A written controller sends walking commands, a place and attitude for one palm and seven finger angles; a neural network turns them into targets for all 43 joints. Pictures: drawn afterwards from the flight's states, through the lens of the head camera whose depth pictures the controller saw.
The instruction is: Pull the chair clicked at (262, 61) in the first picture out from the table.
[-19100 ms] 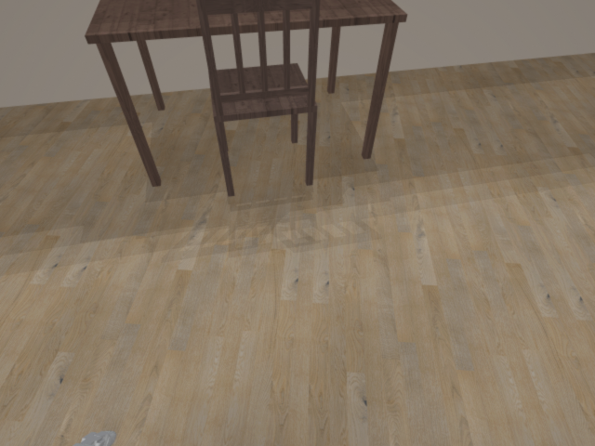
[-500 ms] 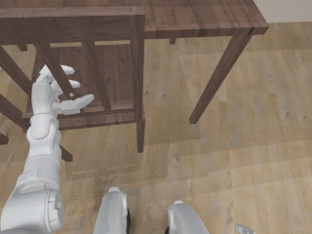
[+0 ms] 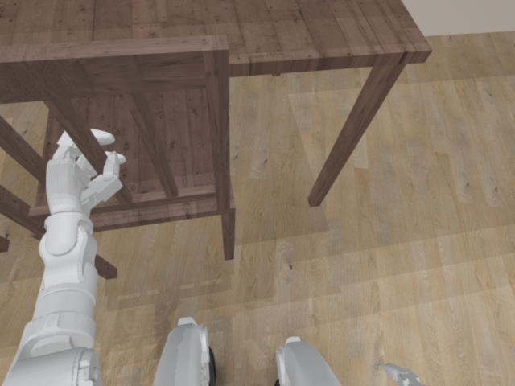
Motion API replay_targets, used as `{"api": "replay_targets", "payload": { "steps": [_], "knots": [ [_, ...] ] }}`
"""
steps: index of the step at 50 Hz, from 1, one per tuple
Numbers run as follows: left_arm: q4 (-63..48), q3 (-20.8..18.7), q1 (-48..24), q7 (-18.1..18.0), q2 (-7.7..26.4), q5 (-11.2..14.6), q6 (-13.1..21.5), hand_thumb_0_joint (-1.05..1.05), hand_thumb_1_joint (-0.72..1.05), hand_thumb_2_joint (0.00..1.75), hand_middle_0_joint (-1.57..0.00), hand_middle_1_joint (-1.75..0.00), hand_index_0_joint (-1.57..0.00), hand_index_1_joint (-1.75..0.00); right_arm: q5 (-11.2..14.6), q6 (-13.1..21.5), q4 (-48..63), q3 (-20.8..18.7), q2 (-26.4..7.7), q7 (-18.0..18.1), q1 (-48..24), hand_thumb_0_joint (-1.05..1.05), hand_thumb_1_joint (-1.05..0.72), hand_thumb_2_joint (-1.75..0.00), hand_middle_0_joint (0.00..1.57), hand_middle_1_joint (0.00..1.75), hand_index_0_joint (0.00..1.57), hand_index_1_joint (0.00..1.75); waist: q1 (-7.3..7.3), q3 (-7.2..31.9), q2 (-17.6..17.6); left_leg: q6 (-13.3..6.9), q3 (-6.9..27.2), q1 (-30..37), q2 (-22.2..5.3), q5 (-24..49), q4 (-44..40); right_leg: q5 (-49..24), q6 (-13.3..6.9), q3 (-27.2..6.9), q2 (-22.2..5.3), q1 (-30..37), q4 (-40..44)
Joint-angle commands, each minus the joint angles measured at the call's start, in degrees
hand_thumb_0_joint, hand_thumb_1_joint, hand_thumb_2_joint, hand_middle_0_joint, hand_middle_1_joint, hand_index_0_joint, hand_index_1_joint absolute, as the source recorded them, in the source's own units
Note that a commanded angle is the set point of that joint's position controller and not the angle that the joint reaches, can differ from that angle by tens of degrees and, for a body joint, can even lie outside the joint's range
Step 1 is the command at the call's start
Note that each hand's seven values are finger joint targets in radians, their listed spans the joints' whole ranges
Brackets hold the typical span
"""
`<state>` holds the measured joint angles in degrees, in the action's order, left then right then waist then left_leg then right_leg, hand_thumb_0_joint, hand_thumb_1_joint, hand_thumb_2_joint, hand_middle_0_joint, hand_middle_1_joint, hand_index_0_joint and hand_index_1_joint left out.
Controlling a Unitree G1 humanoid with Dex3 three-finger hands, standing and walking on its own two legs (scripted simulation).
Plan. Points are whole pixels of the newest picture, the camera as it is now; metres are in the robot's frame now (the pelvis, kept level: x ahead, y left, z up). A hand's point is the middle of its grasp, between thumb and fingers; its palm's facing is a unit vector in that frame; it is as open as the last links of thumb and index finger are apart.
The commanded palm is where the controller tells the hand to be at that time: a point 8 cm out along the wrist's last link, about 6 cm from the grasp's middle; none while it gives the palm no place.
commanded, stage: hook a spindle and tug to test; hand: left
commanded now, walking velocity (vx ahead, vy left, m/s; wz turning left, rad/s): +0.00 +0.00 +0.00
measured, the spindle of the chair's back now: (98, 160) +0.46 +0.23 +0.02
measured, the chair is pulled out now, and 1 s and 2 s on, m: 0.01 0.09 0.18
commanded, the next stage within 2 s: step backward, pulling the chair out in 0.34 s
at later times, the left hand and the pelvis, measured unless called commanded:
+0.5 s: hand (109, 192) +0.40 +0.21 +0.02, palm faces +0.17 -0.98 -0.06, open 5.6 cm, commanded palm +0.37 +0.25 +0.02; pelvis +0.00 +0.00 +0.01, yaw +2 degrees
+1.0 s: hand (133, 220) +0.35 +0.16 +0.04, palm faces +0.11 -0.98 -0.14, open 5.2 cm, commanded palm +0.32 +0.21 +0.04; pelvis -0.02 +0.00 +0.10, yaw +2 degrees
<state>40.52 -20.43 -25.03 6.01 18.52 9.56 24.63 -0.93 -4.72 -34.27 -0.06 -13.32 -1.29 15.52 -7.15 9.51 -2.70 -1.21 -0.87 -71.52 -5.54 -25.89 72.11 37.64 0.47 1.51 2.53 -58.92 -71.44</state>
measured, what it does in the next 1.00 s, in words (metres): rises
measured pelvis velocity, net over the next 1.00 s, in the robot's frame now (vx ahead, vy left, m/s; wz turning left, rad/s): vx -0.02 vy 0.00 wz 0.03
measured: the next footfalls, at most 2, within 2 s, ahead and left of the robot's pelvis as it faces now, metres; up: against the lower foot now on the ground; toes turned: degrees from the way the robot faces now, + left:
left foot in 1.74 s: +0.01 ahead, +0.12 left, +0.00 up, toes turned +4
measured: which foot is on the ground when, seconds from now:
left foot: down 0.00-1.00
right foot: down 0.00-1.00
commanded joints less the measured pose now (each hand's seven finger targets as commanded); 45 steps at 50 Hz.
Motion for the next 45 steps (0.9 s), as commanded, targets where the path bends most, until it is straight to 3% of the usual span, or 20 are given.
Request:
{"api": "replay_targets", "payload": {
  "steps": [1, 3, 4, 6, 14, 18, 21, 22, 23, 24, 25, 26, 28, 29, 31, 32, 36, 39, 42, 45],
  "knots": [
    [-16.6, -0.8, -5.8, 0.2, 10.2, 0.6, 6.4, 0.0, 0.9, 0.9, -0.5, -1.45, -0.5, -1.45, 0.0, 2.0, 5.2, -3.6, -9.5, 0.1, 4.6, 0.0, -0.9, -0.9, 0.2, 0.3, 0.2, 0.3, 3.19, 27.9, -5.1, 0.3, 3.1, 35.7, 2.5, 26.1, -6.2, -30.9, -1.7, 1.4, 1.3, 2.6, 8.6],
    [-16.9, 0.7, -4.2, 0.0, 8.0, 0.7, 6.4, 0.0, 0.9, 0.9, -0.5, -1.45, -0.5, -1.45, 0.0, 2.3, 5.3, -3.7, -9.3, 0.0, 4.4, 0.0, -0.9, -0.9, 0.2, 0.3, 0.2, 0.3, 2.99, 27.0, -4.6, 0.4, 3.3, 35.6, 2.5, 25.7, -6.4, -30.0, -1.7, 1.7, 1.2, 2.3, 8.9],
    [-15.4, -0.6, -3.5, -0.3, 9.3, 0.8, 6.2, 0.0, 0.9, 0.9, -0.5, -1.45, -0.5, -1.45, 0.0, 2.3, 5.0, -3.7, -9.6, 0.1, 4.5, 0.0, -0.9, -0.9, 0.2, 0.3, 0.2, 0.3, 3.04, 25.6, -2.9, 0.4, 3.2, 34.2, 2.6, 24.5, -6.4, -29.8, -1.6, 1.5, 1.3, 2.6, 9.1],
    [-17.2, -0.2, -4.4, -0.3, 9.1, 0.5, 6.9, 0.0, 0.9, 0.9, -0.5, -1.45, -0.5, -1.45, -0.1, 2.5, 4.9, -3.7, -9.5, 0.2, 4.3, 0.0, -0.9, -0.9, 0.2, 0.3, 0.2, 0.3, 3.09, 26.8, -4.4, 0.3, 3.0, 34.6, 2.7, 25.5, -5.8, -31.0, -1.6, 1.2, 1.1, 2.8, 8.5],
    [-17.9, 1.5, -1.3, 1.0, 6.8, 1.6, 6.2, 0.0, 0.9, 0.9, -0.5, -1.45, -0.5, -1.45, 0.1, 3.0, 5.3, -3.8, -9.2, 0.5, 3.0, 0.0, -0.9, -0.9, 0.2, 0.3, 0.2, 0.3, 3.44, 26.7, -3.7, 0.3, 2.6, 34.7, 3.0, 25.6, -5.7, -32.3, -1.6, 1.2, 0.7, 4.0, 8.8],
    [-17.3, 0.6, -1.8, 1.3, 7.9, 1.8, 6.1, 0.0, 0.9, 0.9, -0.5, -1.45, -0.5, -1.45, 0.2, 3.2, 5.2, -3.6, -9.2, 0.8, 2.5, 0.0, -0.9, -0.9, 0.2, 0.3, 0.2, 0.3, 3.14, 25.6, -1.4, 0.0, 2.5, 32.4, 3.1, 24.5, -5.4, -32.9, -1.4, 0.9, 0.7, 4.9, 8.7],
    [-17.4, 0.3, -2.2, 1.4, 8.3, 1.6, 6.4, 0.0, 0.9, 0.9, -0.5, -1.45, -0.5, -1.45, 0.2, 3.4, 5.3, -3.6, -9.2, 0.8, 2.4, 0.0, -0.9, -0.9, 0.2, 0.3, 0.2, 0.3, 3.58, 26.2, -3.9, 0.3, 2.7, 33.5, 3.1, 24.6, -5.4, -31.6, -1.6, 1.0, 0.7, 3.7, 8.3],
    [-20.4, 2.9, -6.5, 1.3, 6.4, 1.7, 6.5, 0.0, 0.9, 0.9, -0.5, -1.45, -0.5, -1.45, 0.3, 3.5, 5.3, -3.5, -9.0, 0.9, 2.0, 0.0, -0.9, -0.9, 0.2, 0.3, 0.2, 0.3, 2.48, 26.6, -4.7, 0.2, 2.9, 35.4, 3.0, 24.6, -5.6, -31.2, -1.5, 1.0, 0.7, 3.2, 8.9],
    [-30.8, 0.2, -21.4, -5.1, 24.8, -6.6, 0.1, 0.0, 0.9, 0.9, -0.5, -1.45, -0.5, -1.45, 3.3, 0.4, 9.2, -2.4, -8.5, 2.6, 4.2, 0.0, -0.9, -0.9, 0.2, 0.3, 0.2, 0.3, 5.49, 41.4, -12.8, -0.8, 1.6, 57.0, 2.0, 25.1, -16.1, -35.1, -2.3, -4.0, -3.2, 24.1, 18.7],
    [-30.4, 2.6, -20.1, -8.1, 19.7, -6.7, -3.7, 0.0, 0.9, 0.9, -0.5, -1.45, -0.5, -1.45, 3.7, 0.3, 10.0, -2.7, -7.6, 4.1, 4.3, 0.0, -0.9, -0.9, 0.2, 0.3, 0.2, 0.3, 4.38, 37.3, -14.8, -0.9, 2.0, 60.6, 2.7, 27.8, -18.1, -40.2, -2.1, -3.0, -2.6, 24.3, 21.9],
    [-26.1, 3.7, -15.2, -9.8, 16.9, -7.1, -7.5, 0.0, 0.9, 0.9, -0.5, -1.45, -0.5, -1.45, 3.6, 0.1, 9.7, -2.3, -8.1, 4.9, 4.2, 0.0, -0.9, -0.9, 0.2, 0.3, 0.2, 0.3, 4.11, 34.7, -11.9, -1.1, 2.9, 60.2, 2.2, 31.5, -19.2, -42.3, -1.7, -2.3, -2.6, 23.6, 22.3],
    [-15.4, 7.3, -7.7, -10.2, 11.4, -7.4, -11.5, 0.0, 0.9, 0.9, -0.5, -1.45, -0.5, -1.45, 3.6, -1.0, 8.9, -1.9, -8.0, 5.2, 2.7, 0.0, -0.9, -0.9, 0.2, 0.3, 0.2, 0.3, 3.99, 25.1, -9.2, -0.7, 4.9, 52.8, 0.9, 24.4, -23.0, -33.3, -1.3, -1.0, -2.8, 21.5, 23.8],
    [-8.2, 11.2, -8.8, -11.6, 7.3, -7.6, -14.6, 0.0, 0.9, 0.9, -0.5, -1.45, -0.5, -1.45, 3.9, -1.8, 7.1, -1.6, -8.3, 6.3, 3.4, 0.0, -0.9, -0.9, 0.2, 0.3, 0.2, 0.3, 3.13, 16.9, -2.0, -2.1, 5.1, 48.9, -0.1, 23.9, -25.2, -35.8, -0.2, -1.6, -3.2, 24.9, 27.1],
    [-4.6, 11.5, -10.2, -12.1, 7.3, -8.0, -15.3, 0.0, 0.9, 0.9, -0.5, -1.45, -0.5, -1.45, 3.8, -2.0, 6.2, -1.5, -8.7, 6.6, 4.0, 0.0, -0.9, -0.9, 0.2, 0.3, 0.2, 0.3, 2.86, 16.0, -0.3, -2.2, 4.6, 49.3, -0.5, 28.4, -25.5, -40.5, 0.6, -1.9, -3.7, 27.3, 28.6],
    [-2.2, 11.4, -15.1, -12.4, 8.2, -8.5, -14.7, 0.0, 0.9, 0.9, -0.5, -1.45, -0.5, -1.45, 3.4, -1.8, 5.2, -1.5, -8.9, 7.0, 4.1, 0.0, -0.9, -0.9, 0.2, 0.3, 0.2, 0.3, 2.94, 17.3, -2.4, -2.1, 4.4, 54.4, -1.2, 38.7, -27.2, -46.2, 1.3, -1.9, -4.4, 30.4, 30.2],
    [0.2, 11.6, -16.0, -12.0, 8.1, -8.4, -14.2, 0.0, 0.9, 0.9, -0.5, -1.45, -0.5, -1.45, 3.3, -1.7, 5.0, -1.5, -9.0, 6.9, 2.7, 0.0, -0.9, -0.9, 0.2, 0.3, 0.2, 0.3, 3.29, 14.1, -6.2, -1.9, 6.3, 52.9, -2.6, 36.6, -30.1, -38.6, 1.0, -1.3, -4.6, 29.5, 30.8],
    [6.0, 12.3, -19.6, -11.9, 6.7, -8.9, -10.7, 0.0, 0.9, 0.9, -0.5, -1.45, -0.5, -1.45, 2.6, -1.5, 2.6, -2.0, -8.9, 7.0, 4.5, 0.0, -0.9, -0.9, 0.2, 0.3, 0.2, 0.3, 3.5, 15.6, -9.6, -2.8, 7.8, 62.2, -3.8, 50.0, -31.3, -40.5, 0.9, -1.4, -4.0, 31.6, 32.7],
    [7.2, 13.7, -19.2, -11.0, 4.9, -8.7, -9.2, 0.0, 0.9, 0.9, -0.5, -1.45, -0.5, -1.45, 2.3, -1.1, 2.0, -2.4, -8.6, 6.6, 3.3, 0.0, -0.9, -0.9, 0.2, 0.3, 0.2, 0.3, 3.71, 15.3, -13.0, -3.2, 9.8, 65.0, -5.3, 50.9, -33.7, -33.2, 0.6, -1.1, -3.5, 31.1, 33.8],
    [6.4, 14.4, -16.5, -10.5, 3.9, -8.5, -9.0, 0.0, 0.9, 0.9, -0.5, -1.45, -0.5, -1.45, 2.4, -0.6, 2.4, -2.4, -8.3, 6.5, 2.0, 0.0, -0.9, -0.9, 0.2, 0.3, 0.2, 0.3, 3.95, 15.2, -12.7, -3.4, 10.4, 65.6, -5.8, 49.7, -35.3, -31.4, 0.3, -1.1, -3.2, 33.2, 35.6],
    [4.6, 13.9, -13.2, -10.2, 4.3, -8.1, -9.0, 0.0, 0.9, 0.9, -0.5, -1.45, -0.5, -1.45, 2.7, -0.3, 3.0, -2.7, -8.5, 6.7, 1.5, 0.0, -0.9, -0.9, 0.2, 0.3, 0.2, 0.3, 4.24, 17.0, -9.0, -3.1, 9.8, 65.0, -5.5, 48.4, -35.5, -36.3, 0.2, -1.2, -3.3, 37.6, 37.9]
  ]
}}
